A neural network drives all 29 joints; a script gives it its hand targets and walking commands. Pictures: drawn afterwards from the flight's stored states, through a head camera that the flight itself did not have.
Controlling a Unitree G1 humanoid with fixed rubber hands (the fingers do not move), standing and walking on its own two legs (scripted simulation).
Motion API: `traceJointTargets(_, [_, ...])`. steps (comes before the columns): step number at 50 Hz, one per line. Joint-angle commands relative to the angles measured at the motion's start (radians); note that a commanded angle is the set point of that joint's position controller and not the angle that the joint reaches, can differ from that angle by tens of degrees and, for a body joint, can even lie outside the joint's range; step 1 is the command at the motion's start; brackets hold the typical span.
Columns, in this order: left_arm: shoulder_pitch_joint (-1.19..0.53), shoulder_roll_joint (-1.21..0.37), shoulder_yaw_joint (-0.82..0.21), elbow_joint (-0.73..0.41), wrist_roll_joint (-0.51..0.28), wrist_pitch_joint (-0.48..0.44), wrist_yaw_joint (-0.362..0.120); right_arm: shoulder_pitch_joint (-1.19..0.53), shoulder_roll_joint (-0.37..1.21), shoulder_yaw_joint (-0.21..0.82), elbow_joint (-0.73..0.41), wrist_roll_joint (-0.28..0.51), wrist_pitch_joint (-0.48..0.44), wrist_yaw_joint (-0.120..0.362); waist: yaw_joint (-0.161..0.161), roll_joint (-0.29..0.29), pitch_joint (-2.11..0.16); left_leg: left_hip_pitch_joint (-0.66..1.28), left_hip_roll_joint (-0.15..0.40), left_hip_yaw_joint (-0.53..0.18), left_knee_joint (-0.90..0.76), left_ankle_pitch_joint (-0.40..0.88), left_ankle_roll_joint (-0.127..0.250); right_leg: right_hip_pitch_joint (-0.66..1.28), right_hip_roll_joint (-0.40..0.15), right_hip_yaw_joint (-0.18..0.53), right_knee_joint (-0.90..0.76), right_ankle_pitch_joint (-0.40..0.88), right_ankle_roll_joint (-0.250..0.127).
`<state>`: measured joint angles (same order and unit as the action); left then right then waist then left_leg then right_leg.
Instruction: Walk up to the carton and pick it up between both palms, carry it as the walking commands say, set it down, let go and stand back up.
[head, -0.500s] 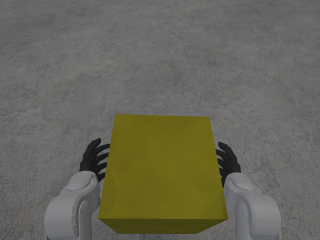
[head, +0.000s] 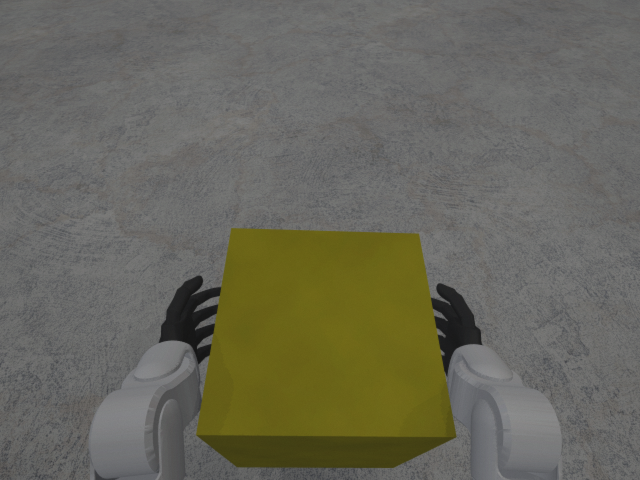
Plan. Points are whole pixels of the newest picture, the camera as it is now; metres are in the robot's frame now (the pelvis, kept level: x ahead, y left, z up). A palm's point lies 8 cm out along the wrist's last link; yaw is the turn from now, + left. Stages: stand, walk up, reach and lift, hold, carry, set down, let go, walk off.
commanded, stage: carry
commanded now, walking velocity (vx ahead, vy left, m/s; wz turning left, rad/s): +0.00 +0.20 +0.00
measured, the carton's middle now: (320, 360) +0.26 +0.01 +0.03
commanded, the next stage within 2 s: none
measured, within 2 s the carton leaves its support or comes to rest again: neither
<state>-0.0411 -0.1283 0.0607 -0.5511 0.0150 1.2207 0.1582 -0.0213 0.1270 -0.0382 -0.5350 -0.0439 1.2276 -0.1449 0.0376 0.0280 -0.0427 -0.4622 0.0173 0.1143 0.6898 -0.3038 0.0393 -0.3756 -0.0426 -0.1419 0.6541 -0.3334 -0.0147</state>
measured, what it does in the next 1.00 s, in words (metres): steps to the left: left foot, then right foot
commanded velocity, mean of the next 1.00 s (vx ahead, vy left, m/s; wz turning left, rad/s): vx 0.00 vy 0.06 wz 0.00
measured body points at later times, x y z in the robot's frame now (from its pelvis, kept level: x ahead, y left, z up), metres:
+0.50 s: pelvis -0.07 +0.13 +0.00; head -0.06 +0.13 +0.45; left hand +0.19 +0.29 +0.09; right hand +0.19 -0.01 +0.08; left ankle -0.02 +0.22 -0.72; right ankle -0.07 +0.04 -0.72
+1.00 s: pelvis -0.09 +0.16 +0.01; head -0.10 +0.16 +0.46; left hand +0.17 +0.31 +0.11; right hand +0.16 +0.01 +0.10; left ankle -0.02 +0.22 -0.72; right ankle -0.07 +0.04 -0.72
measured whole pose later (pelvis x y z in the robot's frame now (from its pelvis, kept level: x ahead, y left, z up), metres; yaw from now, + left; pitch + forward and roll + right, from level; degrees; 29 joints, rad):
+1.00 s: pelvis -0.09 +0.16 +0.01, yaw -2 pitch +2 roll +0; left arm -0.07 -0.13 0.07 -0.49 0.03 1.26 0.15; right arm -0.04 0.13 -0.05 -0.48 -0.05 1.27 -0.14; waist 0.02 0.01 -0.08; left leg -0.37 0.00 0.19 0.48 -0.15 0.10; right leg -0.32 -0.06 -0.09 0.53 -0.24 0.01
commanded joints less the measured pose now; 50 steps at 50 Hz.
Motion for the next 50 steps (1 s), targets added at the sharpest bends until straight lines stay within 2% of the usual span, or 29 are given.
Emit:
traceJointTargets(1, [-0.444,-0.893,-0.707,-0.13,-0.35,-0.017,-0.187,-0.454,0.864,0.632,-0.165,0.287,-0.032,0.126,-0.032,-0.303,-0.33,-0.137,0.037,-0.154,0.308,-0.216,-0.026,0.29,-0.518,0.585,-0.336,0.48,-0.201])
traceJointTargets(2, [-0.46,-0.902,-0.698,-0.138,-0.35,-0.02,-0.19,-0.504,0.887,0.652,-0.184,0.312,-0.038,0.13,-0.03,-0.228,-0.298,-0.153,0.049,-0.182,0.39,-0.2,-0.031,0.247,-0.492,0.526,-0.335,0.435,-0.201])
traceJointTargets(3, [-0.467,-0.906,-0.693,-0.146,-0.343,-0.021,-0.19,-0.524,0.901,0.663,-0.189,0.321,-0.038,0.132,-0.031,-0.176,-0.277,-0.151,0.062,-0.171,0.402,-0.159,-0.034,0.215,-0.447,0.435,-0.338,0.355,-0.175])
traceJointTargets(5, [-0.432,-0.917,-0.666,-0.131,-0.316,-0.027,-0.187,-0.52,0.918,0.684,-0.191,0.337,-0.037,0.139,-0.037,-0.199,-0.26,-0.095,0.073,-0.119,0.258,-0.09,-0.046,0.214,-0.332,0.252,-0.29,0.378,-0.101])
traceJointTargets(6, [-0.425,-0.909,-0.657,-0.137,-0.307,-0.031,-0.182,-0.527,0.92,0.693,-0.202,0.35,-0.038,0.14,-0.035,-0.23,-0.272,-0.041,0.054,-0.083,0.177,-0.113,-0.048,0.21,-0.305,0.204,-0.265,0.416,-0.083])
traceJointTargets(8, [-0.382,-0.884,-0.643,-0.132,-0.284,-0.031,-0.172,-0.514,0.911,0.702,-0.203,0.36,-0.035,0.139,-0.026,-0.278,-0.3,0.032,0.016,-0.017,0.035,-0.147,-0.05,0.229,-0.296,0.174,-0.233,0.499,-0.074])
traceJointTargets(10, [-0.345,-0.855,-0.637,-0.131,-0.269,-0.023,-0.162,-0.471,0.898,0.702,-0.185,0.357,-0.024,0.137,-0.038,-0.27,-0.33,0.142,-0.02,0.042,-0.194,-0.008,-0.05,0.225,-0.268,0.134,-0.159,0.491,-0.026])
traceJointTargets(11, [-0.323,-0.838,-0.637,-0.126,-0.257,-0.017,-0.158,-0.455,0.891,0.698,-0.169,0.355,-0.017,0.137,-0.034,-0.219,-0.329,0.217,-0.007,0.019,-0.295,0.057,-0.045,0.178,-0.228,0.104,-0.109,0.411,0.015])
traceJointTargets(12, [-0.314,-0.824,-0.633,-0.121,-0.25,-0.012,-0.154,-0.448,0.877,0.69,-0.162,0.35,-0.011,0.138,-0.029,-0.121,-0.338,0.318,0.084,-0.097,-0.323,0.142,-0.027,0.084,-0.178,0.067,-0.029,0.267,0.053])
traceJointTargets(13, [-0.317,-0.823,-0.645,-0.132,-0.252,-0.007,-0.153,-0.445,0.847,0.674,-0.155,0.339,-0.01,0.142,-0.031,0.155,-0.313,0.349,0.304,-0.342,-0.322,0.417,0.057,-0.094,-0.066,-0.034,0.103,-0.093,0.104])
traceJointTargets(14, [-0.355,-0.83,-0.656,-0.135,-0.262,-0.001,-0.158,-0.437,0.859,0.665,-0.154,0.343,-0.01,0.143,-0.045,0.246,-0.3,0.347,0.327,-0.353,-0.3,0.592,0.144,-0.145,-0.025,-0.013,0.271,-0.329,0.083])
traceJointTargets(15, [-0.399,-0.862,-0.678,-0.147,-0.281,-0.001,-0.164,-0.44,0.875,0.652,-0.158,0.337,-0.015,0.146,-0.046,0.221,-0.287,0.319,0.311,-0.314,-0.267,0.651,0.172,-0.155,-0.023,0.029,0.382,-0.335,0.064])
traceJointTargets(16, [-0.43,-0.883,-0.695,-0.15,-0.299,-0.004,-0.173,-0.444,0.883,0.638,-0.154,0.326,-0.022,0.146,-0.045,0.193,-0.288,0.301,0.29,-0.267,-0.263,0.624,0.171,-0.16,-0.036,0.052,0.418,-0.293,0.056])
traceJointTargets(18, [-0.483,-0.918,-0.732,-0.169,-0.341,-0.01,-0.183,-0.46,0.901,0.616,-0.152,0.313,-0.039,0.145,-0.045,0.199,-0.313,0.317,0.262,-0.225,-0.27,0.493,0.156,-0.167,-0.041,0.057,0.354,-0.212,0.05])
traceJointTargets(19, [-0.511,-0.93,-0.746,-0.193,-0.36,-0.018,-0.186,-0.473,0.913,0.615,-0.166,0.315,-0.05,0.144,-0.048,0.194,-0.328,0.326,0.259,-0.227,-0.271,0.47,0.156,-0.141,-0.034,0.054,0.303,-0.192,0.051])
traceJointTargets(22, [-0.5,-0.916,-0.745,-0.198,-0.368,-0.021,-0.185,-0.465,0.901,0.612,-0.171,0.306,-0.055,0.132,-0.041,0.148,-0.375,0.32,0.263,-0.232,-0.267,0.413,0.148,0.012,-0.015,0.048,0.028,-0.1,0.037])
traceJointTargets(23, [-0.476,-0.907,-0.736,-0.18,-0.359,-0.016,-0.184,-0.451,0.889,0.607,-0.155,0.299,-0.051,0.128,-0.032,0.134,-0.379,0.301,0.248,-0.217,-0.256,0.355,0.128,0.092,-0.005,0.039,-0.119,-0.029,0.033])
traceJointTargets(24, [-0.454,-0.894,-0.721,-0.158,-0.349,-0.011,-0.184,-0.429,0.877,0.604,-0.129,0.29,-0.044,0.124,-0.026,0.105,-0.379,0.248,0.231,-0.195,-0.24,0.307,0.093,0.201,-0.035,0.059,-0.258,0.083,0.031])
traceJointTargets(25, [-0.444,-0.883,-0.706,-0.135,-0.34,-0.006,-0.187,-0.411,0.871,0.603,-0.103,0.281,-0.039,0.121,-0.033,0.039,-0.371,0.165,0.194,-0.176,-0.191,0.268,0.045,0.29,-0.12,0.166,-0.288,0.126,0.022])
traceJointTargets(26, [-0.439,-0.886,-0.696,-0.109,-0.32,-0.015,-0.187,-0.437,0.868,0.629,-0.145,0.287,-0.033,0.127,-0.042,-0.184,-0.351,0.143,0.117,-0.124,-0.143,0.141,0.004,0.215,-0.261,0.343,-0.281,0.218,-0.041])
traceJointTargets(27, [-0.47,-0.901,-0.702,-0.113,-0.33,-0.018,-0.189,-0.467,0.876,0.635,-0.153,0.298,-0.031,0.131,-0.052,-0.2,-0.329,0.18,0.102,-0.109,-0.156,0.056,-0.009,0.157,-0.275,0.321,-0.284,0.21,-0.055])
traceJointTargets(28, [-0.481,-0.905,-0.688,-0.11,-0.331,-0.019,-0.191,-0.502,0.893,0.646,-0.163,0.316,-0.032,0.134,-0.052,-0.164,-0.308,0.216,0.101,-0.115,-0.182,0.06,-0.006,0.102,-0.242,0.27,-0.28,0.122,-0.035])
traceJointTargets(29, [-0.47,-0.905,-0.68,-0.105,-0.322,-0.015,-0.19,-0.527,0.904,0.654,-0.168,0.327,-0.029,0.136,-0.046,-0.102,-0.283,0.239,0.113,-0.137,-0.232,0.071,0.005,0.059,-0.19,0.211,-0.271,-0.001,-0.007])
traceJointTargets(30, [-0.451,-0.901,-0.665,-0.093,-0.308,-0.01,-0.187,-0.538,0.898,0.655,-0.163,0.33,-0.024,0.139,-0.038,-0.062,-0.262,0.232,0.144,-0.176,-0.284,0.043,0.013,0.052,-0.141,0.171,-0.252,-0.051,0.01])
traceJointTargets(31, [-0.443,-0.894,-0.655,-0.09,-0.297,-0.006,-0.183,-0.545,0.895,0.659,-0.158,0.335,-0.019,0.141,-0.036,-0.033,-0.253,0.204,0.172,-0.219,-0.337,0.008,0.016,0.076,-0.1,0.138,-0.211,-0.039,0.018])
traceJointTargets(33, [-0.445,-0.885,-0.648,-0.087,-0.287,0.002,-0.175,-0.541,0.887,0.655,-0.142,0.337,-0.009,0.144,-0.033,-0.013,-0.252,0.155,0.198,-0.244,-0.398,-0.057,0.015,0.13,-0.069,0.115,-0.165,-0.003,0.014])
traceJointTargets(36, [-0.448,-0.88,-0.648,-0.075,-0.283,0.016,-0.17,-0.523,0.877,0.635,-0.113,0.33,0.002,0.146,-0.031,0.022,-0.249,0.134,0.194,-0.229,-0.44,-0.139,0.003,0.143,-0.063,0.105,-0.147,0.0,0.01])
traceJointTargets(41, [-0.485,-0.892,-0.662,-0.078,-0.298,0.023,-0.17,-0.52,0.877,0.608,-0.094,0.318,0.006,0.148,-0.03,0.048,-0.246,0.136,0.199,-0.214,-0.473,-0.192,-0.007,0.132,-0.045,0.091,-0.134,0.013,0.011])
traceJointTargets(50, [-0.502,-0.92,-0.678,-0.09,-0.322,0.013,-0.177,-0.523,0.896,0.608,-0.112,0.308,-0.006,0.144,-0.03,0.016,-0.284,0.183,0.174,-0.17,-0.409,-0.107,0.005,0.126,-0.062,0.116,-0.176,0.042,0.001])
